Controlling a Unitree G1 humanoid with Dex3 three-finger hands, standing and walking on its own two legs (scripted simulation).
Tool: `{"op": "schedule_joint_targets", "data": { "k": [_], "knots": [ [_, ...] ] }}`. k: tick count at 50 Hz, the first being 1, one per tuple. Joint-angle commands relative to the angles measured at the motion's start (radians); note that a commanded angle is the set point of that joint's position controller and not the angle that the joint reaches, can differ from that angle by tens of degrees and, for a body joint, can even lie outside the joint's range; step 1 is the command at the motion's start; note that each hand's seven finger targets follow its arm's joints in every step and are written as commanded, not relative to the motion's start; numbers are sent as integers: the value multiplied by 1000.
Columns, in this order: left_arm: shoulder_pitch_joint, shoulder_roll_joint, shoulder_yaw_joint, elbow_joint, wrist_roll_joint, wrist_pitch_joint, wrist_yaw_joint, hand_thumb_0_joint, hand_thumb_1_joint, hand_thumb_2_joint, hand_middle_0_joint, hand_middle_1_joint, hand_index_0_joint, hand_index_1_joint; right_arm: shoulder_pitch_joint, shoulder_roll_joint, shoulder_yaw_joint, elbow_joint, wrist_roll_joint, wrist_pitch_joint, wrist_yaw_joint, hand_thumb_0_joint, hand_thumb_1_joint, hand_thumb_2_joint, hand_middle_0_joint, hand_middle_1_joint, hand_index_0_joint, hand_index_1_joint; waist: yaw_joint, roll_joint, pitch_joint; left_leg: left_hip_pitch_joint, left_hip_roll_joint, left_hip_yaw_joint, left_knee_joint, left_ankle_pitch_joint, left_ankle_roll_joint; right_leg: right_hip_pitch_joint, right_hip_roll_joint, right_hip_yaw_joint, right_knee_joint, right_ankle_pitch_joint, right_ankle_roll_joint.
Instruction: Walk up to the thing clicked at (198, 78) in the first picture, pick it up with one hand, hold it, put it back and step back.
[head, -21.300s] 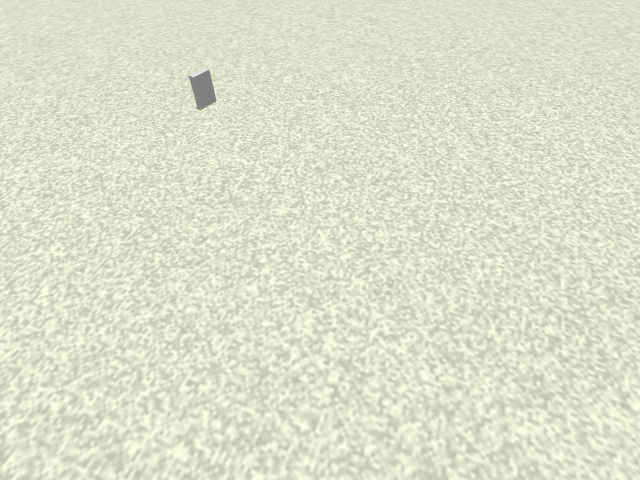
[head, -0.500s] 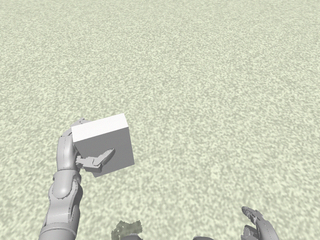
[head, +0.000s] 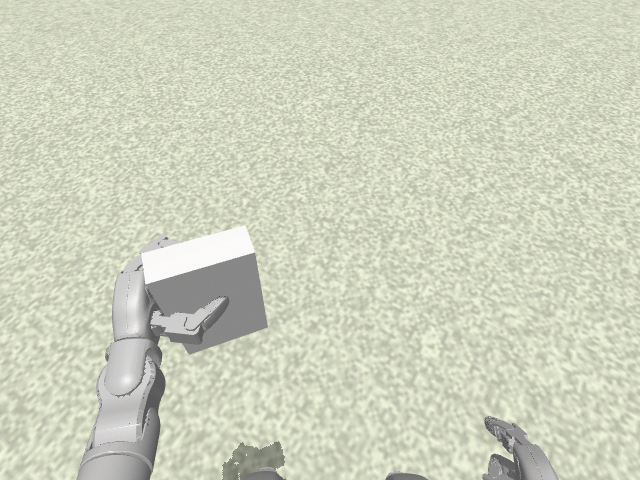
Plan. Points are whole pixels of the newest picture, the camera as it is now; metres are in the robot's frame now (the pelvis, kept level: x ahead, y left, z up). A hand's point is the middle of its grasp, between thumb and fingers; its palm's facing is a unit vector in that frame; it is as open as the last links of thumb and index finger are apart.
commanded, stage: hold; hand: left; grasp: from the side
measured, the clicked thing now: (214, 296) +0.34 +0.15 +0.02
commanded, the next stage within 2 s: crouch in 1.38 s
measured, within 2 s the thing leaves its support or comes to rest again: neither
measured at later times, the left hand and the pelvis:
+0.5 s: hand (189, 295) +0.32 +0.17 +0.05, palm faces +0.10 -0.99 -0.03, open 8.7 cm; pelvis +0.00 +0.00 +0.00, yaw +0 degrees
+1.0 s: hand (190, 294) +0.33 +0.17 +0.05, palm faces +0.10 -0.99 -0.03, open 8.7 cm; pelvis +0.00 +0.00 +0.00, yaw +0 degrees
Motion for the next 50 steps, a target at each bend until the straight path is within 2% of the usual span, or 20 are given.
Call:
{"op": "schedule_joint_targets", "data": {
  "k": [1, 2, 3, 6, 11, 13, 15, 17, 19, 20, 25, 26, 27, 31, 32, 34, 36, 39, 41, 50],
  "knots": [
    [-297, 115, 44, -258, -34, -97, -14, 0, 237, 1178, -1268, -1365, -1277, -1367, -43, -136, -51, -128, 1, -44, -9, 0, -922, -906, 199, 300, 199, 300, -1, -3, -281, 162, -26, 13, -115, 196, 23, 77, 18, -7, -124, 270, -7],
    [-349, 159, 73, -325, -31, -106, -9, 0, 244, 1184, -1264, -1364, -1272, -1367, -37, -137, -54, -125, 0, -42, -9, 0, -921, -906, 199, 300, 199, 300, 8, 29, -315, 171, -30, 16, -114, 200, 21, 86, 14, -4, -126, 272, -9],
    [-309, 140, 53, -313, -31, -103, -9, 0, 229, 1183, -1284, -1379, -1292, -1382, -43, -132, -50, -130, 1, -41, -12, 0, -928, -907, 199, 300, 199, 300, 8, 16, -292, 173, -32, 18, -115, 194, 22, 88, 12, -3, -133, 266, -6],
    [-263, 117, 67, -278, -39, -106, -5, 0, 238, 1186, -1269, -1369, -1278, -1371, -46, -126, -47, -132, 0, -44, -7, 0, -924, -907, 199, 300, 199, 300, 9, 0, -289, 153, -30, 17, -117, 187, 23, 92, 15, -5, -129, 261, -6],
    [-316, 159, 86, -343, -29, -116, 5, 0, 266, 1186, -1258, -1357, -1265, -1361, -36, -133, -49, -126, -1, -44, -12, 0, -923, -907, 199, 300, 199, 300, 3, 24, -305, 181, -26, 12, -122, 190, 18, 86, 19, -6, -122, 257, -11],
    [-313, 112, 43, -303, -31, -114, -2, 0, 232, 1179, -1253, -1363, -1263, -1364, -39, -125, -43, -124, -4, -47, -14, 0, -923, -907, 199, 300, 199, 300, -14, 13, -272, 168, -28, 17, -115, 179, 23, 68, 16, 1, -128, 257, -6],
    [-307, 102, 43, -245, -33, -107, -6, 0, 224, 1202, -1263, -1379, -1271, -1383, -43, -131, -47, -120, -1, -49, -12, 0, -924, -908, 199, 300, 199, 300, -13, 7, -242, 151, -23, 9, -124, 162, 21, 52, 19, -6, -122, 238, -8],
    [-336, 144, 57, -285, -25, -110, -11, 0, 214, 1187, -1259, -1367, -1265, -1372, -36, -142, -55, -120, 0, -47, -14, 0, -925, -908, 199, 300, 199, 300, -6, 23, -304, 196, -24, 11, -125, 181, 21, 71, 16, -4, -127, 250, -10],
    [-293, 113, 28, -260, -25, -103, -20, 0, 237, 1182, -1260, -1364, -1269, -1366, -38, -135, -50, -124, -1, -44, -14, 0, -923, -907, 199, 300, 199, 300, -10, 11, -267, 177, -27, 12, -124, 182, 21, 67, 17, -6, -131, 253, -8],
    [-298, 128, 43, -300, -29, -103, -18, 0, 212, 1185, -1264, -1369, -1273, -1372, -35, -135, -52, -121, -1, -46, -13, 0, -924, -907, 199, 300, 199, 300, 4, 9, -288, 176, -27, 12, -121, 192, 20, 87, 15, -6, -133, 262, -9],
    [-278, 113, 44, -251, -33, -94, -14, 0, 212, 1182, -1265, -1365, -1270, -1370, -50, -136, -52, -127, 4, -47, -9, 0, -927, -909, 199, 300, 199, 300, 0, -11, -247, 152, -28, 16, -127, 170, 23, 65, 15, -7, -138, 242, -9],
    [-323, 132, 57, -314, -33, -104, -9, 0, 189, 1182, -1254, -1360, -1260, -1367, -55, -134, -54, -130, 2, -47, -8, 0, -924, -908, 199, 300, 199, 300, 8, 17, -271, 163, -29, 16, -124, 167, 21, 68, 13, -5, -138, 237, -10],
    [-270, 116, 52, -240, -30, -98, -8, 0, 192, 1179, -1259, -1363, -1266, -1368, -43, -134, -53, -121, 1, -46, -9, 0, -927, -908, 199, 300, 199, 300, -2, -3, -273, 165, -27, 11, -124, 173, 22, 66, 17, -10, -133, 239, -9],
    [-280, 134, 58, -324, -29, -113, -1, 0, 214, 1198, -1258, -1372, -1265, -1377, -40, -132, -52, -131, 1, -45, -8, 0, -924, -908, 199, 300, 199, 300, 8, 28, -328, 200, -25, 11, -114, 241, 22, 93, 18, -8, -117, 293, -10],
    [-288, 149, 82, -329, -31, -113, 3, 0, 203, 1189, -1258, -1370, -1265, -1375, -40, -133, -52, -131, -1, -46, -8, 0, -928, -909, 199, 300, 199, 300, 15, 28, -328, 197, -26, 12, -111, 250, 21, 104, 17, -6, -117, 304, -9],
    [-288, 119, 53, -295, -28, -112, 2, 0, 189, 1199, -1257, -1378, -1265, -1383, -34, -129, -50, -124, -2, -46, -9, 0, -929, -910, 199, 300, 199, 300, 0, 23, -298, 185, -26, 14, -108, 238, 24, 81, 16, -3, -119, 299, -7],
    [-296, 117, 60, -260, -29, -112, 3, 0, 191, 1208, -1258, -1385, -1265, -1391, -32, -134, -52, -118, -4, -46, -9, 0, -929, -910, 199, 300, 199, 300, -11, -8, -285, 171, -23, 11, -107, 223, 28, 66, 17, -5, -119, 289, -4],
    [-359, 149, 54, -333, -19, -120, -3, 0, 193, 1196, -1255, -1376, -1264, -1381, -36, -135, -54, -123, -3, -42, -11, 0, -925, -908, 199, 300, 199, 300, -5, 46, -293, 183, -26, 14, -115, 207, 22, 63, 12, -1, -121, 274, -9],
    [-317, 117, 36, -282, -23, -111, -7, 0, 189, 1199, -1260, -1381, -1271, -1383, -26, -132, -52, -120, -4, -43, -9, 0, -925, -908, 199, 300, 199, 300, -9, 15, -286, 171, -24, 10, -112, 208, 23, 67, 16, -5, -121, 275, -9],
    [-256, 119, 66, -211, -35, -105, -19, 0, 225, 1211, -1261, -1383, -1270, -1387, -37, -142, -58, -130, 1, -42, -4, 0, -919, -907, 199, 300, 199, 300, 6, -15, -284, 161, -21, 6, -115, 222, 22, 81, 22, -13, -119, 278, -10]
  ]
}}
